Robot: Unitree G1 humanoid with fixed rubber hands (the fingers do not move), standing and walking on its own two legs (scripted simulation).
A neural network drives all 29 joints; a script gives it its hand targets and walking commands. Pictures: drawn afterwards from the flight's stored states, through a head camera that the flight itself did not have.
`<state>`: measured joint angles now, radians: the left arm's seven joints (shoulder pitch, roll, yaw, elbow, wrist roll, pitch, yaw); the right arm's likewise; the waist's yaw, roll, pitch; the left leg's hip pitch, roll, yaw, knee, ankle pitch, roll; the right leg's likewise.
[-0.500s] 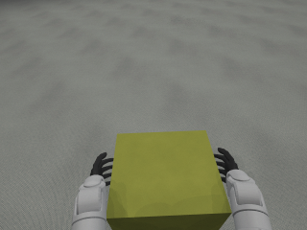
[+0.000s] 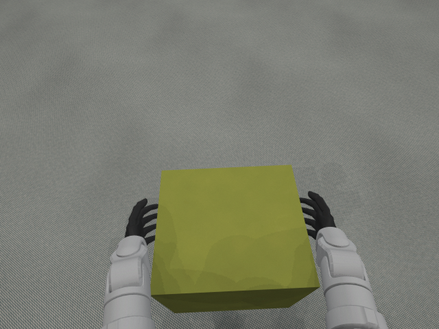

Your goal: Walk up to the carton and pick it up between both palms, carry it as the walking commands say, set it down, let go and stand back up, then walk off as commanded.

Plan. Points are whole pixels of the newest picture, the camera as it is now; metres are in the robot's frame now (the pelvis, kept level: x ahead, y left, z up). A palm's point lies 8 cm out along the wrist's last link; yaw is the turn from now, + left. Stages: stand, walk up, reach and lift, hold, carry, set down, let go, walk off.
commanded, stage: set down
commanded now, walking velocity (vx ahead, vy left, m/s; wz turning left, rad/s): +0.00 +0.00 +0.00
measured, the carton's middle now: (229, 243) +0.32 +0.04 -0.13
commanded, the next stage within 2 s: none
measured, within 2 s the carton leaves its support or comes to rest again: neither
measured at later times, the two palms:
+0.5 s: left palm (156, 241) +0.32 +0.20 -0.12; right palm (316, 234) +0.36 -0.16 -0.12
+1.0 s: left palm (167, 243) +0.34 +0.20 -0.21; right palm (303, 232) +0.40 -0.16 -0.22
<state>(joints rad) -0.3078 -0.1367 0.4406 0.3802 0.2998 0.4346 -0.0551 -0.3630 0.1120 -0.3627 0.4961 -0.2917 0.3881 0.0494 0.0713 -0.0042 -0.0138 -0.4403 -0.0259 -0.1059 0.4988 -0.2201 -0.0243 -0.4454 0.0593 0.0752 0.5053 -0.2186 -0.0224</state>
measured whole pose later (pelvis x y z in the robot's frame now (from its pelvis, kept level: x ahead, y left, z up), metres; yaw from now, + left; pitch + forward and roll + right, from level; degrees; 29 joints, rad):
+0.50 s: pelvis -0.05 +0.01 -0.06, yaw -1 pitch +31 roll +1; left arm -0.53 -0.18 0.53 0.36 0.29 0.37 -0.02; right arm -0.65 0.02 -0.44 0.55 -0.30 0.35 0.12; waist 0.04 -0.01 -0.13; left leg -1.12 -0.06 -0.06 0.85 -0.26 -0.01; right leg -1.14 0.06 0.11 0.87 -0.26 0.01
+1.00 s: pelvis -0.05 -0.01 -0.13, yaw +0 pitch +44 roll +2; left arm -0.65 -0.10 0.54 0.42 0.21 0.34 -0.02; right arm -0.78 -0.01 -0.38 0.59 -0.24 0.34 0.04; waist 0.07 -0.02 -0.24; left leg -1.55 -0.05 -0.08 1.18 -0.39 -0.05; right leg -1.58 0.10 0.07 1.20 -0.38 -0.02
